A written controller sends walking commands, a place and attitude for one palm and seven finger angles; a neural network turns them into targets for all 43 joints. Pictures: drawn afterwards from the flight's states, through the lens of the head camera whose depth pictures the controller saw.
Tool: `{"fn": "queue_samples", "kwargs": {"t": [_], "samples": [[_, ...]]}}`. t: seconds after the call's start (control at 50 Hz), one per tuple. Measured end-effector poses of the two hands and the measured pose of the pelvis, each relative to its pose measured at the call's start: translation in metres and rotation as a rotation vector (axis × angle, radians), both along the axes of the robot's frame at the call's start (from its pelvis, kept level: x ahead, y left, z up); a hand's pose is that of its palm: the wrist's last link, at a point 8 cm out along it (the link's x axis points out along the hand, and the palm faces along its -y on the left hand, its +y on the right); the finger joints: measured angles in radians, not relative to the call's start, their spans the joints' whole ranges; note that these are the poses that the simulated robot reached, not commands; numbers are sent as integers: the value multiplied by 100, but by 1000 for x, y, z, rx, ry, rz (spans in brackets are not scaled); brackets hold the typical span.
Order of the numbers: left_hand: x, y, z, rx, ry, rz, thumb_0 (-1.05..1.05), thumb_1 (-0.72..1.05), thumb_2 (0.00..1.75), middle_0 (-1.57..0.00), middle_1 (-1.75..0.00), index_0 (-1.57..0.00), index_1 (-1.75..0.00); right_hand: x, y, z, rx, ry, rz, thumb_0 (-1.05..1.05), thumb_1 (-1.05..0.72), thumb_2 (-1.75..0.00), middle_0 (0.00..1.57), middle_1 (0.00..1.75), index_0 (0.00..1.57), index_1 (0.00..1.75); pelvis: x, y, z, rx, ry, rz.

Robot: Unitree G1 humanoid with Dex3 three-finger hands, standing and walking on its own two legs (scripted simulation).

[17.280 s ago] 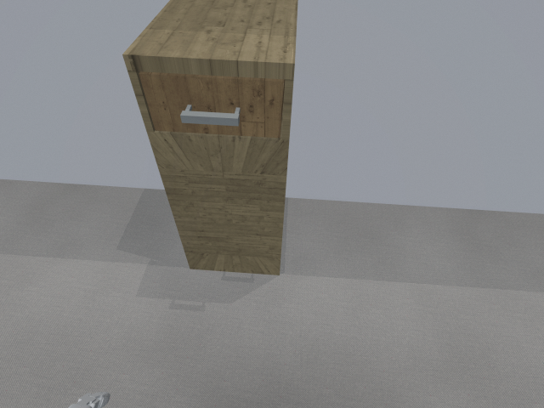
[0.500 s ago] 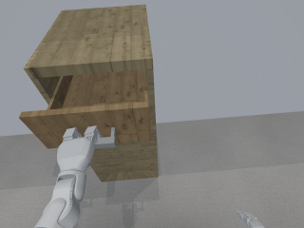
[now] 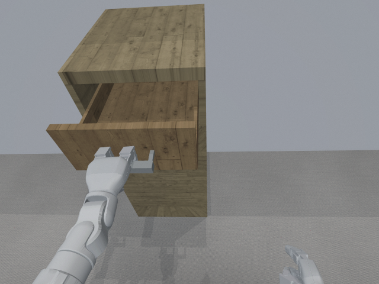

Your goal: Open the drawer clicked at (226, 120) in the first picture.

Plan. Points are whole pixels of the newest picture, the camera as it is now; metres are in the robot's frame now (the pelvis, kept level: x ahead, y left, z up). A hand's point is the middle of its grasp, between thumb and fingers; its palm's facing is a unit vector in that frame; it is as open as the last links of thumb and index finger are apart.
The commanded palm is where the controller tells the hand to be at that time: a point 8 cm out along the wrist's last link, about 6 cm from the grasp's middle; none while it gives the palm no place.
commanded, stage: pull the drawer open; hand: left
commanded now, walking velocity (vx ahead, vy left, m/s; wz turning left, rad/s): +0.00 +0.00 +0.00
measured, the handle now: (125, 160) +0.38 +0.19 +0.04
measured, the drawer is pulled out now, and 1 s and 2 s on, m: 0.17 0.30 0.30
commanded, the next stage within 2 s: open the thumb to release the handle in 1.02 s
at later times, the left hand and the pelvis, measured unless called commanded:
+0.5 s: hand (111, 213) +0.25 +0.20 +0.02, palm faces +0.04 -0.15 -0.99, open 5.8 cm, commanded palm +0.21 +0.21 +0.07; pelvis +0.02 +0.01 +0.00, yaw -3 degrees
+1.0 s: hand (103, 245) +0.19 +0.19 +0.02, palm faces +0.04 -0.17 -0.98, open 6.0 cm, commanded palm +0.13 +0.20 +0.07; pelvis +0.02 +0.00 -0.01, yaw -3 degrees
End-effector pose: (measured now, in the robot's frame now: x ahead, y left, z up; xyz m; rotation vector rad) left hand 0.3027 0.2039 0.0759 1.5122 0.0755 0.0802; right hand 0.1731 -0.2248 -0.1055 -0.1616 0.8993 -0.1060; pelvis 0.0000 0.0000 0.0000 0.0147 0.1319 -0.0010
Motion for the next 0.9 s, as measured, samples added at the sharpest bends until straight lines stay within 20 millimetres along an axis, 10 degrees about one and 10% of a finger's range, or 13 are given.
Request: {"fn": "queue_samples", "kwargs": {"t": [0.28,0.68,0.9], "samples": [[-19,0,1,-61,-18,3,5,72,78,-30,-135,-41,-134,-41,-32,-2,-15,38,-111,1,-91,-90,20,30,20,30,3,0,2,8,11,-44],[-108,-5,1,-104,-39,11,6,71,78,-29,-135,-40,-133,69,32,26,94,-196,121,1,-91,-90,20,30,20,30,21,11,-6,0,-4,-33],[-137,-7,2,-120,-27,28,7,71,77,-26,-135,-38,-130,70,44,25,135,-215,196,1,-91,-90,20,30,21,30,19,6,-12,0,4,-41]]}}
